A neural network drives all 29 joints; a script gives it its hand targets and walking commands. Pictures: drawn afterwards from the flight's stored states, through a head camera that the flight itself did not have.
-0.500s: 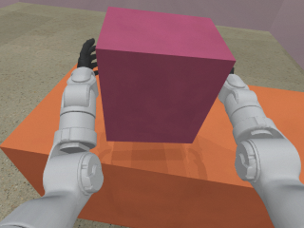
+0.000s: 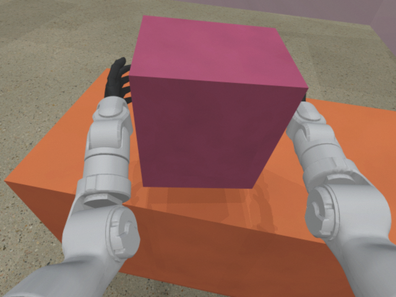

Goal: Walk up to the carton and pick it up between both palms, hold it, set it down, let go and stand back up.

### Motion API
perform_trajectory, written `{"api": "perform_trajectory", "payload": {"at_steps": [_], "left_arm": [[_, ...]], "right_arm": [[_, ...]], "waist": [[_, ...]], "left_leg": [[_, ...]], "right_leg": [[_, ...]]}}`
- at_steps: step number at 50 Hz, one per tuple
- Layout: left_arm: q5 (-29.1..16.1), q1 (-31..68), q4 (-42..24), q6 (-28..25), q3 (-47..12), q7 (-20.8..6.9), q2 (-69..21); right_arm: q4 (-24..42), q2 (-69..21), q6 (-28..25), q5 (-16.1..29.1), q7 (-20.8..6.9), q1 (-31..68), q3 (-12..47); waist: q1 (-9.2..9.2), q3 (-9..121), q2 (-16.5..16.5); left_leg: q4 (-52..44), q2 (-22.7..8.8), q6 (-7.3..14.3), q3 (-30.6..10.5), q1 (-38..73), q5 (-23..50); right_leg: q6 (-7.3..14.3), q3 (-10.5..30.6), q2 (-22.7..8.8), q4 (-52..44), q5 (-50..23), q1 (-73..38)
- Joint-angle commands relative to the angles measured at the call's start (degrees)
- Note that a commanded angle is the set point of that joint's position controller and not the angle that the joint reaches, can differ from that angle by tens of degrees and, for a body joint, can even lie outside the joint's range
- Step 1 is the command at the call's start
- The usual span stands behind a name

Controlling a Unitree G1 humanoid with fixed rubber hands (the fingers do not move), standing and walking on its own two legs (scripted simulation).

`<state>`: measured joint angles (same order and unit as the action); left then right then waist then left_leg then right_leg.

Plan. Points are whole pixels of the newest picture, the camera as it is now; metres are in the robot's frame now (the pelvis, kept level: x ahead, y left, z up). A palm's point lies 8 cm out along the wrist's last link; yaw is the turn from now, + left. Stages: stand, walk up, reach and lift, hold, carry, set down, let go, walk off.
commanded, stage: set down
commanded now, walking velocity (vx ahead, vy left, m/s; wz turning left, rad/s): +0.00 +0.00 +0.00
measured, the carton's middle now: (204, 113) +0.44 +0.03 +0.16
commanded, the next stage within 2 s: none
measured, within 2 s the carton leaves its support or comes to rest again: rests again in 1.36 s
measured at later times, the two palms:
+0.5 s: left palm (118, 111) +0.40 +0.20 +0.17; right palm (285, 109) +0.46 -0.14 +0.17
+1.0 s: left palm (125, 124) +0.41 +0.20 +0.14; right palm (282, 119) +0.47 -0.15 +0.13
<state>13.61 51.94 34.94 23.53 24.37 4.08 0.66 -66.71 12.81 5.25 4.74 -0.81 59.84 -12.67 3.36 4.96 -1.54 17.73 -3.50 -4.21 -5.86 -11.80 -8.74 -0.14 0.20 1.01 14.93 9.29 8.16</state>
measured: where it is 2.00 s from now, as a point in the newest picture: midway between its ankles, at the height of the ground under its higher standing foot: outside the picture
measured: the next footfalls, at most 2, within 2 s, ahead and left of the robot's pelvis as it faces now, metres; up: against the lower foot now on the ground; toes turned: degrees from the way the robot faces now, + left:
none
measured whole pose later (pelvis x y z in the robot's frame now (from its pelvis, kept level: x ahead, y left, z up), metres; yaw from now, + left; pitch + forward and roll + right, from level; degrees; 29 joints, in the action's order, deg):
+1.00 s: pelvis +0.00 +0.00 +0.00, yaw -2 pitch +11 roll -1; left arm 16.1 50.0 38.6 14.8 29.1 6.8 -5.8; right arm -72.7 15.0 -1.9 -9.1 -5.9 60.6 -22.5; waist 9.2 7.8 -0.3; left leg 15.9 -4.5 -4.2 -2.2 -20.9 -6.4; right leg 0.2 0.0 1.0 15.6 7.8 19.1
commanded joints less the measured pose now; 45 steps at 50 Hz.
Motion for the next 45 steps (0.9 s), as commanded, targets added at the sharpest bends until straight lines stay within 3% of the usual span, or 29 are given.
{"api": "perform_trajectory", "payload": {"at_steps": [1,2,3,5,9,15,16,20,21,22,23,24,26,28,30,31,32,35,41,42,45], "left_arm": [[-5.3,35.3,-6.5,-2.2,-20.2,-3.9,-26.5],[-5.9,36.2,-7.1,-2.7,-21.0,-3.4,-26.4],[-5.1,34.8,-5.8,-2.6,-19.5,-2.9,-26.5],[-5.2,35.3,-6.3,-2.6,-19.0,-2.5,-26.8],[-3.2,33.2,-2.8,-2.7,-16.4,-2.9,-25.5],[-3.1,34.0,-2.9,-3.9,-15.8,-2.7,-25.6],[-2.7,33.7,-2.6,-4.1,-14.9,-2.6,-25.4],[-2.3,34.8,-2.6,-5.4,-15.1,-2.7,-26.4],[-2.0,33.6,-1.8,-5.5,-14.2,-2.6,-26.9],[-2.4,34.5,-2.2,-6.0,-14.7,-2.7,-26.9],[-1.9,33.5,-2.1,-6.0,-13.7,-2.4,-26.8],[-1.6,34.2,-1.3,-6.2,-14.6,-2.3,-27.1],[-1.4,32.8,-0.5,-6.2,-13.2,-2.0,-26.2],[-1.9,33.3,-1.0,-6.4,-13.5,-2.0,-26.6],[-1.3,32.7,-0.2,-6.2,-13.2,-1.8,-26.4],[-1.7,34.0,-1.0,-6.7,-13.4,-1.4,-27.0],[-1.7,34.5,-1.4,-7.2,-13.9,-0.8,-27.4],[-1.0,34.3,-0.2,-7.9,-11.9,-0.9,-26.5],[-0.7,32.0,0.8,-9.5,-11.5,-0.2,-27.7],[-0.4,32.9,0.7,-9.8,-11.3,-0.3,-27.1],[0.3,31.1,1.4,-10.1,-11.1,-0.6,-27.5]], "right_arm": [[12.5,-25.8,-4.1,0.9,-8.0,41.7,7.4],[11.9,-25.4,-4.3,0.7,-8.1,41.9,7.0],[11.2,-25.4,-4.2,0.8,-8.4,41.8,7.6],[13.3,-25.3,-4.8,0.0,-8.8,44.4,7.7],[10.8,-25.6,-4.9,-1.1,-9.1,42.8,6.9],[7.4,-24.5,-5.7,-3.6,-10.0,41.3,4.0],[7.9,-24.3,-6.0,-5.0,-9.9,41.7,3.2],[7.4,-26.0,-7.0,-6.5,-10.4,41.2,2.7],[8.3,-25.5,-7.5,-7.6,-10.4,42.1,1.9],[7.0,-25.7,-7.8,-7.9,-10.7,41.9,1.5],[6.7,-24.6,-7.8,-8.6,-10.8,41.4,1.2],[6.3,-24.3,-8.1,-9.3,-10.9,41.0,-0.1],[3.6,-23.6,-7.7,-10.1,-11.3,39.6,-0.8],[2.8,-23.6,-7.9,-10.6,-11.7,38.9,-1.7],[3.5,-22.7,-8.0,-11.5,-12.1,39.9,-2.6],[4.6,-23.3,-8.4,-10.6,-12.4,41.5,-2.0],[4.8,-23.5,-8.8,-10.5,-12.5,41.3,-2.3],[3.0,-24.9,-8.8,-12.1,-12.9,41.3,-1.9],[2.1,-24.4,-10.1,-12.9,-13.0,40.1,-2.7],[2.0,-24.0,-10.1,-13.2,-12.9,39.8,-2.6],[-0.1,-24.3,-9.9,-13.5,-12.9,36.9,-2.9]], "waist": [[0.49,30.5,2.8],[0.10,31.6,2.8],[1.26,30.6,1.4],[1.88,32.7,1.9],[3.20,30.1,-0.5],[2.51,30.9,0.5],[3.16,31.3,-1.1],[2.80,34.5,-1.1],[4.22,34.6,-0.2],[2.76,34.2,-0.7],[4.10,34.1,-0.5],[2.79,34.0,-0.2],[3.77,32.6,-0.6],[2.83,32.8,-1.1],[3.12,31.9,-1.0],[4.97,32.8,-0.5],[5.41,34.3,0.2],[5.32,34.6,-2.2],[6.19,36.2,-1.5],[6.01,35.2,-3.1],[5.23,34.2,-3.3]], "left_leg": [[2.7,4.5,-0.2,8.7,14.4,26.7],[2.8,4.6,-0.4,8.7,14.9,27.1],[3.1,4.1,-0.3,8.5,14.3,28.1],[3.3,4.2,-0.4,8.9,14.2,27.4],[2.1,4.2,0.7,9.3,10.5,24.3],[1.5,4.4,0.5,9.9,9.9,24.1],[1.6,4.2,0.7,10.3,9.7,25.0],[1.9,4.6,0.6,10.7,9.0,24.7],[2.2,4.5,0.3,11.2,9.4,26.0],[2.0,4.5,0.2,10.9,9.5,25.6],[1.8,4.3,0.5,10.9,9.5,25.1],[1.6,4.2,0.6,10.7,9.7,25.0],[1.2,3.8,0.7,10.9,9.6,25.3],[2.0,3.7,0.7,10.7,11.5,25.2],[1.6,3.9,0.9,10.9,11.2,23.6],[1.5,3.6,1.3,11.2,10.9,23.3],[1.6,4.0,1.3,11.3,10.3,24.2],[1.6,3.8,1.4,11.1,8.5,23.4],[2.3,3.5,1.3,11.4,9.3,25.9],[2.0,3.6,1.7,11.3,7.9,24.8],[1.9,3.5,2.0,11.4,7.6,25.0]], "right_leg": [[-1.8,-6.9,3.2,1.2,-19.2,-5.0],[-2.0,-7.1,3.3,1.2,-19.1,-3.8],[-1.5,-6.8,3.6,1.1,-19.4,-3.7],[-1.6,-6.5,3.6,1.3,-19.8,-3.6],[-1.8,-6.0,2.9,1.3,-19.9,-5.3],[-2.2,-6.5,2.6,1.6,-20.6,-4.3],[-2.1,-6.7,2.8,1.3,-21.1,-4.7],[-2.4,-6.5,2.4,2.6,-24.2,-5.8],[-2.2,-6.5,2.4,2.5,-24.9,-5.7],[-2.0,-6.9,2.4,2.3,-24.2,-4.9],[-2.2,-6.9,2.2,2.3,-23.0,-4.8],[-2.1,-7.2,2.2,1.8,-22.2,-3.7],[-1.9,-7.3,2.5,1.3,-20.3,-3.0],[-1.5,-7.6,2.4,1.1,-19.4,-1.1],[-1.6,-7.7,2.2,0.8,-16.8,0.3],[-1.4,-7.1,2.1,0.6,-15.1,1.0],[-1.4,-7.0,2.1,1.4,-16.7,0.9],[-1.5,-6.8,2.2,1.6,-17.8,-0.5],[-1.4,-6.8,2.2,1.9,-20.0,0.8],[-1.6,-6.4,1.9,1.9,-20.0,0.2],[-1.9,-6.8,1.9,2.0,-20.5,0.3]]}}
